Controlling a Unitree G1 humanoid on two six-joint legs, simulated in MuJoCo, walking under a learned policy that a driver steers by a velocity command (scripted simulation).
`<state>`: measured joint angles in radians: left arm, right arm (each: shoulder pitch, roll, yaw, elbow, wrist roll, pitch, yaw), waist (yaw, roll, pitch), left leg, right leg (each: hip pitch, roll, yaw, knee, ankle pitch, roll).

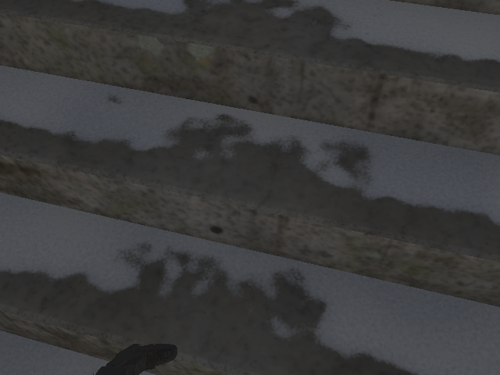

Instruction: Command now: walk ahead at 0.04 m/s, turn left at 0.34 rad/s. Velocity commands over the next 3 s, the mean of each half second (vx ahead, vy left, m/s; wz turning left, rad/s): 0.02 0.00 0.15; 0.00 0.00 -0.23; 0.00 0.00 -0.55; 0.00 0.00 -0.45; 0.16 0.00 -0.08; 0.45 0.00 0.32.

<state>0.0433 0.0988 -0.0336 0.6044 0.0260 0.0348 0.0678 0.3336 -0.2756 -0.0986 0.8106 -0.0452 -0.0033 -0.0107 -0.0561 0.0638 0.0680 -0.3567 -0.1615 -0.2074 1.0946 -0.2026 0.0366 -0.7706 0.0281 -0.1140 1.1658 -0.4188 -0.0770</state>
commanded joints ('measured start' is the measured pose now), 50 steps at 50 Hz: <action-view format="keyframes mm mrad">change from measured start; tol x64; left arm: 1 -51 32 54 24 -6 -15 19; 50 61 117 75 87 14 -51 11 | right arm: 1 -10 14 17 -138 -56 24 -6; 50 -67 90 81 -196 -11 4 -26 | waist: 1 -41 -108 -132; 50 -15 -112 -5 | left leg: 1 -297 60 -7 659 -63 -25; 14 -318 139 97 521 149 -15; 21 -87 172 343 -703 89 -25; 27 641 511 207 -638 1950 117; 34 395 528 97 -974 255 212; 40 354 443 362 -609 1692 84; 44 -224 58 177 439 -59 -6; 50 -447 103 164 751 8 -34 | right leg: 1 202 -267 681 -641 -157 -254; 20 271 -211 360 -424 -6 -72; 29 -332 10 57 991 -346 36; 39 185 87 -9 127 -258 -72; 44 264 -153 1025 -761 -221 -366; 50 56 -78 504 -473 33 -221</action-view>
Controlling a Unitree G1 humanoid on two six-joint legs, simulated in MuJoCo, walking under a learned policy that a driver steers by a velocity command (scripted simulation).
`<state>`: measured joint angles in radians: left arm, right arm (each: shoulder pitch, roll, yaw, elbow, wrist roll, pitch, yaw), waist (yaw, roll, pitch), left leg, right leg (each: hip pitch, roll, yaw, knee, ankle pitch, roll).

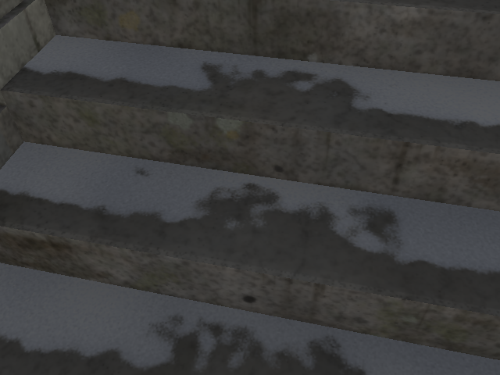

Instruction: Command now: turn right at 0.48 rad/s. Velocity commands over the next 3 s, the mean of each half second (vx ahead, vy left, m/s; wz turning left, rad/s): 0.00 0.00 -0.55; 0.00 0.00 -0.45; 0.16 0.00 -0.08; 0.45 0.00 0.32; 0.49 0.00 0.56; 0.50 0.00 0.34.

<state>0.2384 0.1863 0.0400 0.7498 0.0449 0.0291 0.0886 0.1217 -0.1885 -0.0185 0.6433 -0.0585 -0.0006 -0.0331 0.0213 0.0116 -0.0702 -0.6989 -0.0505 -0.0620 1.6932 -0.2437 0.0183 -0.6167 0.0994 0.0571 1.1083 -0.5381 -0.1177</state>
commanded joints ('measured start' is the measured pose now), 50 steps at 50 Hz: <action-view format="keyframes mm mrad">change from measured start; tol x32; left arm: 1 -121 36 2 -50 -10 -51 -13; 50 7 97 31 -221 -6 -44 -2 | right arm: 1 123 8 5 -46 12 -6 5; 50 92 -22 -23 -52 55 23 -30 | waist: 1 -86 -67 127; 11 -69 -175 -86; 13 -6 471 -75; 33 39 -320 61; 50 8 -174 -34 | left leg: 1 -133 -5 19 146 68 -11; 7 -111 59 -46 -251 105 -70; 9 139 52 44 -857 -447 -91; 11 520 -8 173 -1075 -91 -66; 13 564 383 -609 -1442 -151 144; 30 351 305 79 -1241 -94 152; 35 -66 92 -10 -344 -225 -79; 40 -13 84 48 -191 20 -66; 50 355 58 69 -955 -187 -2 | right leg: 1 -77 -139 315 -418 165 -176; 9 169 -157 396 -551 209 -58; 16 -99 -72 102 333 95 184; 25 -164 -93 -65 21 47 178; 31 424 -67 -184 -434 198 62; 34 433 -457 657 -872 245 -122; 50 352 -300 293 -706 734 -118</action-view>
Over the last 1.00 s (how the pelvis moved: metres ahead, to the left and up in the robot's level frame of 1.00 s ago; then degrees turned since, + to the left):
0.07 0.09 0.03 -7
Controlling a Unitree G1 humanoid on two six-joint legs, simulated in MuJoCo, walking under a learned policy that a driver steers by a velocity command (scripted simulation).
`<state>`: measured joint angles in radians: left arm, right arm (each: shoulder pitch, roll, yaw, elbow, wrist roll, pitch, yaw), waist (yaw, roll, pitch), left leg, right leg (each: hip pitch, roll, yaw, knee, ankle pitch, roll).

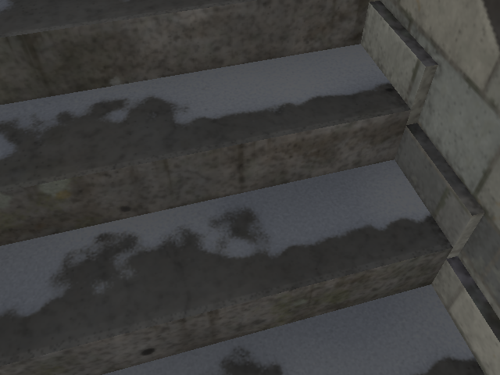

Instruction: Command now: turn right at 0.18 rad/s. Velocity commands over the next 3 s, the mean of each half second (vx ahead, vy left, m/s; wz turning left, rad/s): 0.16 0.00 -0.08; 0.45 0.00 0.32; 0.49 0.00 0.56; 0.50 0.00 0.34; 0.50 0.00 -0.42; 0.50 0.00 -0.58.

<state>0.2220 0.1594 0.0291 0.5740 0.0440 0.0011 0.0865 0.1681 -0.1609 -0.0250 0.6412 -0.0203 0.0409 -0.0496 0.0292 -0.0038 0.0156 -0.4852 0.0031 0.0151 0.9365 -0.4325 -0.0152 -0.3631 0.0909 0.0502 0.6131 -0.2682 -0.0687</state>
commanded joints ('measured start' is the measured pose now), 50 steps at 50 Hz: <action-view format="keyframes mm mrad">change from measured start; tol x64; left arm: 1 11 109 36 -30 -18 -17 -6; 50 36 -100 -40 -45 11 -72 -64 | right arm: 1 86 -39 -17 -32 19 -24 -18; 50 103 -38 -27 207 -9 -111 29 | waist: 1 -25 -142 -115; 50 54 -109 83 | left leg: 1 217 -2 2 -339 76 44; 21 134 182 -237 -756 -182 291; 32 -1070 -58 -153 1539 -18 189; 42 56 -173 200 136 -155 245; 45 423 212 -1039 -629 57 467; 50 71 59 -332 -507 249 227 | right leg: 1 84 -276 288 -206 435 -153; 34 52 -290 -74 -506 -73 1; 41 354 -384 -237 -154 2054 -76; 45 -429 -9 43 1367 169 10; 50 -735 -112 26 1552 166 -21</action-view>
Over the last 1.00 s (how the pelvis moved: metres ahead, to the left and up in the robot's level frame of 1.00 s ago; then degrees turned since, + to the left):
0.08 0.04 0.06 -29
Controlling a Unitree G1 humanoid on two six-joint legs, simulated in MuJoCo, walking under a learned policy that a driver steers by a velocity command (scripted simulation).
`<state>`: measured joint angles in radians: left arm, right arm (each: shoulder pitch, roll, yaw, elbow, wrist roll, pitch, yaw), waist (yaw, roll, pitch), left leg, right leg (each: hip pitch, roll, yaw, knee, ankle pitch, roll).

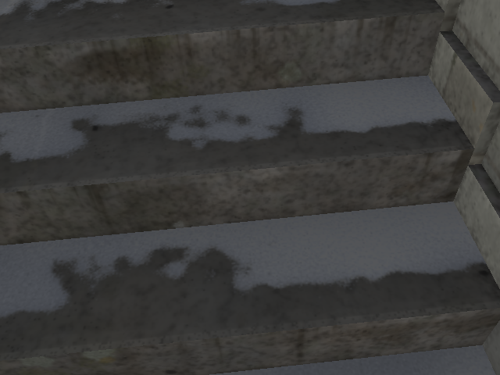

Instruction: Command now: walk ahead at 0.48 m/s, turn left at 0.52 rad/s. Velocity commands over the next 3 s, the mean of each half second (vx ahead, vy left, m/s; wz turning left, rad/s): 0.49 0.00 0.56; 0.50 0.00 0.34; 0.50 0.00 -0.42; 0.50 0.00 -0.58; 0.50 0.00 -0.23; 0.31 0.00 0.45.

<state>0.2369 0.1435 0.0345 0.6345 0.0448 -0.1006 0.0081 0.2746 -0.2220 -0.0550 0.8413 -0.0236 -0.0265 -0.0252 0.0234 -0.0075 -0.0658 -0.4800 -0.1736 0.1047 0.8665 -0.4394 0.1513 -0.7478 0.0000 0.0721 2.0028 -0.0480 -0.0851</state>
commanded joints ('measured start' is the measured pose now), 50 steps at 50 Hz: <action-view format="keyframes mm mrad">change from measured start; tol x64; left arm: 1 -20 -89 -55 -122 10 41 19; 50 0 -76 -30 -46 -28 -7 -7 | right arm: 1 25 18 11 29 -2 -52 12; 50 89 72 13 86 -13 -82 26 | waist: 1 55 -77 176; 50 5 17 56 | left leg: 1 85 232 -377 -445 272 57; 8 262 223 -416 -641 344 52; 13 332 279 -343 -278 1891 8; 16 -211 33 -331 859 280 -92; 30 -999 126 -235 1427 106 -34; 38 -119 90 236 471 -75 15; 42 560 386 -759 -331 399 150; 50 219 405 -357 -478 436 24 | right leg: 1 -412 -23 -7 130 -117 0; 8 -593 -77 -146 -138 -325 -18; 11 312 70 -309 -723 -445 -18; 16 642 -408 846 -1622 -728 -196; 37 573 -215 -349 -2126 175 -110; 40 823 -323 -270 -1470 1679 -91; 43 203 102 155 -220 -75 48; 50 -371 37 116 149 -180 -53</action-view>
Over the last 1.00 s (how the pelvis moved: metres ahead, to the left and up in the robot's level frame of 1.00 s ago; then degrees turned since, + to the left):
0.33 0.03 0.13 11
